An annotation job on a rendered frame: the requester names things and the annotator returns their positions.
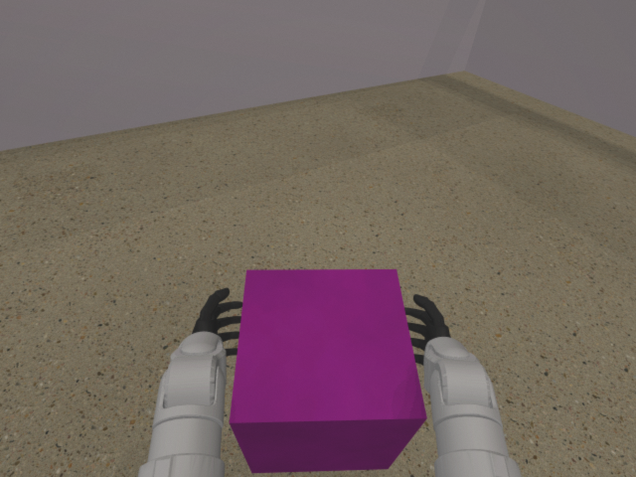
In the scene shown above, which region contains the left robot hand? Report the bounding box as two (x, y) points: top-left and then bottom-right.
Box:
(192, 288), (242, 356)

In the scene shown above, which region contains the robot left forearm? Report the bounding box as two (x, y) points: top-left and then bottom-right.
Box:
(138, 332), (227, 477)

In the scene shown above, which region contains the robot right forearm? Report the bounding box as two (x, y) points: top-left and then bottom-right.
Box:
(423, 337), (522, 477)

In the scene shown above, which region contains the right robot hand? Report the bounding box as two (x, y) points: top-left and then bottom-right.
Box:
(404, 294), (451, 365)

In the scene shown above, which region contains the carton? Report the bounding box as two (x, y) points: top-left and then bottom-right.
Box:
(230, 269), (427, 473)

